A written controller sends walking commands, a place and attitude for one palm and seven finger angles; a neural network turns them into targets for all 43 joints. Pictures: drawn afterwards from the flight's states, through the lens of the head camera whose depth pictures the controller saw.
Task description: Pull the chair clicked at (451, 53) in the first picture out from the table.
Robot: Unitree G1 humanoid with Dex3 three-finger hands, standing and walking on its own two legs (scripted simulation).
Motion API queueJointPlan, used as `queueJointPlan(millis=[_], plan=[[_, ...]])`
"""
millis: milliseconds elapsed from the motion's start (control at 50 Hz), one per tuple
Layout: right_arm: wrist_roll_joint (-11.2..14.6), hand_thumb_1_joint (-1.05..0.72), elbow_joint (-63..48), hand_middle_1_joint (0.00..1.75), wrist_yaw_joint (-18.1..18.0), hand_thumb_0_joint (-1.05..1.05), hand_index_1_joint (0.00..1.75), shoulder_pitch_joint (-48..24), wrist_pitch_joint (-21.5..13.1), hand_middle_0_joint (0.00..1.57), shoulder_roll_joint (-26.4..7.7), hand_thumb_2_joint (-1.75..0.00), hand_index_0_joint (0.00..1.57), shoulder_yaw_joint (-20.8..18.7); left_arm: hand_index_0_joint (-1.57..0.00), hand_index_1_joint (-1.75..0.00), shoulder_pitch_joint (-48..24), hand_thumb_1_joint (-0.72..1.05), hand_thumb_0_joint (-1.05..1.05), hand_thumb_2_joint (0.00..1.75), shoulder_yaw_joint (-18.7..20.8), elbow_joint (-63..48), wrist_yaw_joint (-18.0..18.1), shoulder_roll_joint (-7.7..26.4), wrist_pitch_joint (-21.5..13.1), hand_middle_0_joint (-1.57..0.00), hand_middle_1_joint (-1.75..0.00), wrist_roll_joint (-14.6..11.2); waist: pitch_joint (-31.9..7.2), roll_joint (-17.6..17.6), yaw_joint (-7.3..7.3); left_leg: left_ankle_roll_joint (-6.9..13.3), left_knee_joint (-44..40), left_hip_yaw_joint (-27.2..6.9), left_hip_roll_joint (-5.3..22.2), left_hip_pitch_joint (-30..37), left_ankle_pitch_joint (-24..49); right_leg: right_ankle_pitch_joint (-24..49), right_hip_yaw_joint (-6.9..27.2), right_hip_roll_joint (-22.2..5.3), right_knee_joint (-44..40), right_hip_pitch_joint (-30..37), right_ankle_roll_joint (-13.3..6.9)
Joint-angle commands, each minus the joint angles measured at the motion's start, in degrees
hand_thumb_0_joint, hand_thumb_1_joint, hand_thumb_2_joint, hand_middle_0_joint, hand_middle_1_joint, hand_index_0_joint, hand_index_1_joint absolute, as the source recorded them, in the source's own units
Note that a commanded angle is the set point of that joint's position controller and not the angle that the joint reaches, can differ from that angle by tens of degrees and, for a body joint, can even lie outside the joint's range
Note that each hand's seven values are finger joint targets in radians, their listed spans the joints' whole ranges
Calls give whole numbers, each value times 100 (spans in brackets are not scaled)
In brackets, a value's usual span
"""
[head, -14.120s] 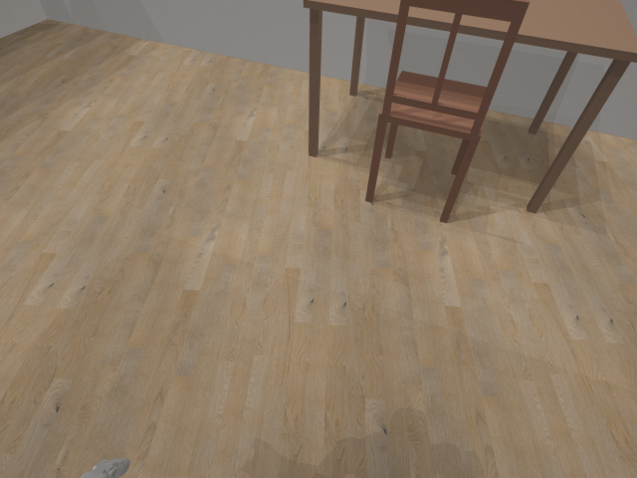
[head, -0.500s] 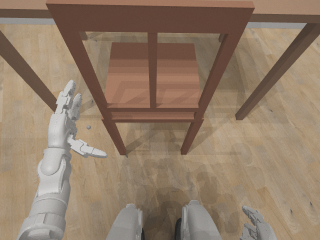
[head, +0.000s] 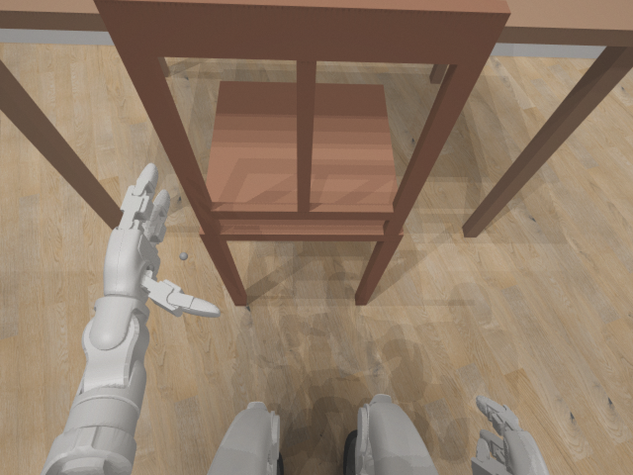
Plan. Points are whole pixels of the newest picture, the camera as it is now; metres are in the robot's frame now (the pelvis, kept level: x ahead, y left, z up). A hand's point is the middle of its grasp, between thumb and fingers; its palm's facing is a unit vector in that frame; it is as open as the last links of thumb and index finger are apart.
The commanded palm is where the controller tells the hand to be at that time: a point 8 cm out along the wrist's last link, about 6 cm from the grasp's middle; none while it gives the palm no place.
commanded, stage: aim the fingers beside a spindle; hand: left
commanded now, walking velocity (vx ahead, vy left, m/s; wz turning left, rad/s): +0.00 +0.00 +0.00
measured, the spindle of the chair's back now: (304, 150) +0.52 +0.03 +0.03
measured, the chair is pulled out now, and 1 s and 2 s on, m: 0.00 0.00 0.00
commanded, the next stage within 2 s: push the fingers through the gap in 1.96 s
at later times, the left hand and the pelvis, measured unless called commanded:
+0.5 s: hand (173, 243) +0.38 +0.18 +0.02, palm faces +0.05 -1.00 -0.06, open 16.9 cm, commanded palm +0.35 +0.23 +0.02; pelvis +0.00 +0.00 +0.00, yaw +0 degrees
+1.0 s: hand (175, 255) +0.37 +0.18 +0.02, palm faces +0.01 -1.00 -0.04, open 16.9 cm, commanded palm +0.34 +0.23 +0.02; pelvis +0.00 +0.00 +0.00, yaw +0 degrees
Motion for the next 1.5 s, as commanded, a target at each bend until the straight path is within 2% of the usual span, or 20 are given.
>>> queueJointPlan(millis=[0, 60, 100, 160, 240, 300, 360, 440, 560, 660, 700, 780, 860, 960, 1100, 1160, 1220, 1300, 1400, 1480], plan=[[-33, -90, -605, 30, -12, 0, 30, 405, -190, 20, -807, -90, 20, -297, -6, -8, -1514, -50, 0, 30, 626, -1600, 201, 1345, -575, -6, -8, -54, -2824, 540, 79, -192, -1046, -353, -74, 1559, 2500, 1661, 291, 178, -622, 1911, -110], [5, -90, -644, 30, 15, 0, 30, 440, -173, 20, -812, -90, 20, -308, -6, -8, -950, -50, 0, 30, 545, -1286, 100, 1123, -419, -6, -8, -141, -2766, 318, 64, -174, -1073, -319, -54, 1493, 2544, 1746, 276, 211, -687, 2001, -103], [45, -90, -592, 30, 15, 0, 30, 440, -133, 20, -860, -90, 20, -307, -6, -8, -836, -50, 0, 30, 375, -890, -40, 926, -246, -6, -8, -194, -2395, -19, -33, -151, -1103, -304, -42, 1155, 2171, 1580, 266, 205, -765, 1943, -79], [101, -90, -605, 30, 2, 0, 30, 453, -140, 20, -883, -90, 20, -317, -6, -8, -956, -50, 0, 30, -15, -718, -219, 548, -112, -6, -8, -241, -2117, -60, -151, -115, -1091, -303, -46, 1060, 1889, 1323, 246, 208, -835, 1677, -85], [71, -90, -633, 30, -24, 0, 30, 457, -181, 20, -883, -90, 20, -357, -6, -8, -1216, -50, 0, 30, 184, -1331, -154, 842, -309, -6, -8, -246, -2477, 53, -58, -124, -1071, -328, -48, 1246, 2047, 1404, 283, 183, -776, 1768, -86], [1, -90, -580, 30, -24, 0, 30, 492, -224, 20, -838, -90, 20, -358, -6, -8, -1481, -50, 0, 30, 342, -1963, 102, 1072, -570, -6, -8, -167, -2827, 595, -7, -232, -1067, -414, -29, 1824, 2598, 1572, 237, 191, -685, 1660, -106], [-33, -90, -516, 30, -25, 0, 30, 502, -201, 20, -837, -90, 20, -331, -6, -8, -1459, -50, 0, 30, 658, -1764, 290, 1412, -638, -6, -8, -66, -2731, 298, -21, -187, -1005, -390, -39, 1516, 2531, 1662, 258, 206, -636, 1835, -91], [2, -90, -468, 30, -4, 0, 30, 425, -133, 20, -850, -90, 20, -299, -6, -8, -1340, -50, 0, 30, 434, -908, 205, 1076, -420, -6, -8, -4, -2162, 236, -74, -168, -1090, -326, -62, 1115, 1864, 1219, 260, 202, -742, 1640, -100], [81, -90, -666, 30, 29, 0, 30, 444, -122, 20, -864, -90, 20, -337, -6, -8, -895, -50, 0, 30, -14, -1046, -137, 587, -196, -6, -8, -225, -2481, 153, -67, -142, -1088, -294, -54, 1312, 2265, 1617, 260, 200, -804, 1896, -100], [39, -90, -650, 30, 8, 0, 30, 450, -148, 20, -830, -90, 20, -344, -6, -8, -977, -50, 0, 30, 549, -1768, 114, 1208, -518, -6, -8, -212, -2627, 120, 32, -141, -1069, -286, -57, 1319, 2397, 1813, 322, 216, -752, 2130, -79], [0, -90, -606, 30, 14, 0, 30, 420, -163, 20, -780, -90, 20, -328, -6, -8, -1047, -50, 0, 30, 545, -1801, 232, 1168, -625, -6, -8, -132, -2541, 271, 24, -152, -1074, -284, -73, 1340, 2298, 1682, 321, 207, -747, 2036, -77], [0, -90, -468, 30, -26, 0, 30, 368, -162, 20, -831, -90, 20, -288, -6, -8, -1362, -50, 0, 30, 549, -1100, 209, 1185, -611, -6, -8, -50, -2059, 9, -159, -88, -988, -232, -100, 811, 1543, 1109, 393, 215, -847, 1807, -59], [33, -90, -547, 30, -26, 0, 30, 397, -198, 20, -853, -90, 20, -315, -6, -8, -1160, -50, 0, 30, 182, -1084, -138, 823, -481, -6, -8, -142, -2442, 446, -99, -115, -1019, -234, -90, 1234, 1989, 1436, 344, 210, -808, 1833, -120], [80, -90, -620, 30, -10, 0, 30, 425, -209, 20, -857, -90, 20, -344, -6, -8, -829, -50, 0, 30, 33, -1432, -223, 709, -348, -6, -8, -298, -2619, 253, -73, -145, -1076, -327, -35, 1523, 2478, 1716, 261, 221, -803, 1914, -91], [5, -90, -549, 30, -8, 0, 30, 325, -164, 20, -814, -90, 20, -294, -6, -8, -1229, -50, 0, 30, 707, -1233, 293, 1281, -569, -6, -8, -90, -2144, -13, -16, -105, -1055, -242, -115, 825, 1572, 1088, 365, 215, -814, 1878, -60], [-9, -90, -604, 30, -6, 0, 30, 345, -177, 20, -816, -90, 20, -290, -6, -8, -1214, -50, 0, 30, 718, -1444, 222, 1373, -687, -6, -8, -50, -2442, 320, 48, -107, -1048, -212, -118, 1031, 1845, 1352, 401, 223, -769, 2039, -106], [9, -90, -572, 30, 10, 0, 30, 342, -219, 20, -804, -90, 20, -296, -6, -8, -1174, -50, 0, 30, 113, -1528, -23, 809, -620, -6, -8, -109, -2589, 562, -72, -154, -1071, -271, -67, 1468, 2163, 1501, 321, 226, -790, 1861, -108], [72, -90, -529, 30, -11, 0, 30, 410, -218, 20, -875, -90, 20, -336, -6, -8, -830, -50, 0, 30, -154, -1121, -214, 494, -324, -6, -8, -258, -2289, 88, -150, -139, -1109, -339, -45, 1302, 1982, 1324, 243, 227, -882, 1746, -82], [50, -90, -555, 30, -16, 0, 30, 356, -164, 20, -873, -90, 20, -315, -6, -8, -1058, -50, 0, 30, 447, -1070, 76, 1022, -365, -6, -8, -170, -2167, -68, -39, -110, -1060, -274, -105, 895, 1702, 1185, 307, 212, -820, 1787, -75], [-40, -90, -624, 30, -10, 0, 30, 335, -174, 20, -788, -90, 20, -291, -6, -8, -1433, -50, 0, 30, 866, -1810, 297, 1595, -735, -6, -8, -42, -2733, 556, 143, -147, -1039, -270, -115, 1283, 2185, 1563, 381, 217, -667, 2053, -118]])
